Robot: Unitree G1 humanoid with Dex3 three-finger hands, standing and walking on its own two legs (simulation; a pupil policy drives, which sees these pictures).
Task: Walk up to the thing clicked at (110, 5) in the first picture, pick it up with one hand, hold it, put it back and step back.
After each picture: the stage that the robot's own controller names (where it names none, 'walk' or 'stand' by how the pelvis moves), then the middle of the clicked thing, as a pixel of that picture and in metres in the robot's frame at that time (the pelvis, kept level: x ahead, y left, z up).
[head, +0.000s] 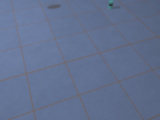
stand; (110, 4) +2.21 -0.47 -0.72
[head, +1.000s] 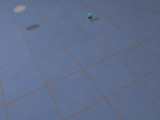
walk; (89, 17) +2.10 -0.02 -0.69
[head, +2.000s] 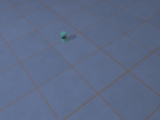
walk; (63, 36) +1.47 +0.26 -0.71
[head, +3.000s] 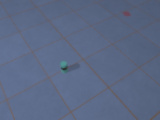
walk; (64, 67) +0.95 +0.21 -0.72
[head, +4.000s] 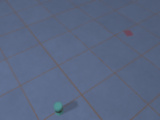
walk; (58, 108) +0.55 +0.20 -0.71
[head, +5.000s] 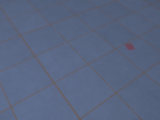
stand; out of the picture +0.35 +0.17 -0.70
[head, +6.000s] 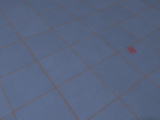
stand; out of the picture +0.32 +0.17 -0.72
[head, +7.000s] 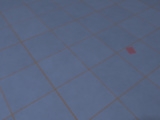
stand; out of the picture +0.31 +0.18 -0.73
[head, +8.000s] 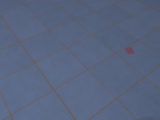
stand; out of the picture +0.31 +0.18 -0.73
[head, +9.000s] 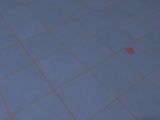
stand; out of the picture +0.30 +0.18 -0.73
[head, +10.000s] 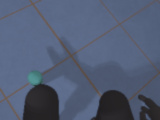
go down; (35, 79) +0.37 +0.20 -0.39
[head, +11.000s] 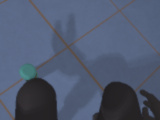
go down; (29, 73) +0.38 +0.23 -0.31
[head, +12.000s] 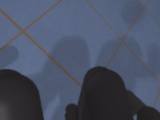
close in; out of the picture +0.35 +0.26 -0.22
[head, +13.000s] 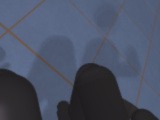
close; out of the picture +0.35 +0.26 -0.21
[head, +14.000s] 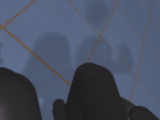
lift; out of the picture +0.35 +0.27 -0.22
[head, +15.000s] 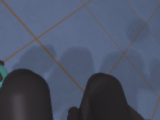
lift; out of the picture +0.30 +0.25 -0.15
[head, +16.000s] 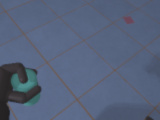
lift; (27, 88) +0.32 +0.18 +0.02
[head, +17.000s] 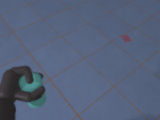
hold; (34, 90) +0.32 +0.17 +0.01
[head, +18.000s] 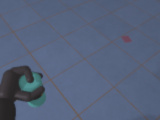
hold; (33, 90) +0.32 +0.17 +0.00
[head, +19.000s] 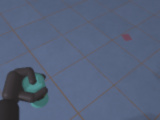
crouch; (36, 91) +0.32 +0.16 +0.00
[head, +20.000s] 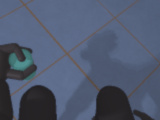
crouch; (24, 65) +0.39 +0.20 -0.10
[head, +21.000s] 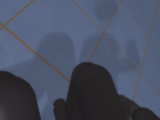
lower; out of the picture +0.38 +0.28 -0.22
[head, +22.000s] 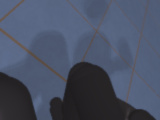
lower; out of the picture +0.38 +0.28 -0.22
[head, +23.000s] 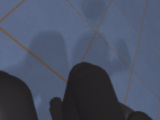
lower; out of the picture +0.38 +0.28 -0.22
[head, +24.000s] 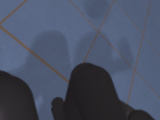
lower; out of the picture +0.37 +0.28 -0.22
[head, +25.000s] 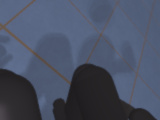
open; out of the picture +0.35 +0.25 -0.22
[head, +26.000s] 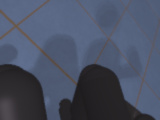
stand; out of the picture +0.35 +0.24 -0.22
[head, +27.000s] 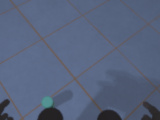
walk; (48, 103) +0.35 +0.18 -0.52
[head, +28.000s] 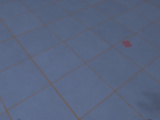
stand; out of the picture +0.32 +0.16 -0.66
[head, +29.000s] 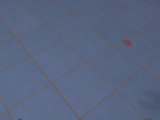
stand; out of the picture +0.32 +0.17 -0.66
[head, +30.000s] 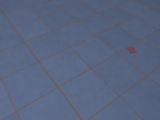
stand; out of the picture +0.34 +0.15 -0.72
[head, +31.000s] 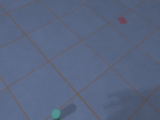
walk; (56, 115) +0.38 +0.13 -0.70
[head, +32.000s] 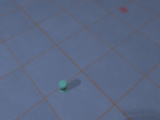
walk; (63, 86) +0.64 +0.17 -0.70
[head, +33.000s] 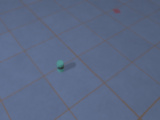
stand; (60, 66) +0.95 +0.19 -0.70
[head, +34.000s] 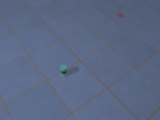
stand; (63, 70) +0.93 +0.16 -0.72
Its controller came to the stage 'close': yes
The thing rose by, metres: 0.71
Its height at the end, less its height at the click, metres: +0.00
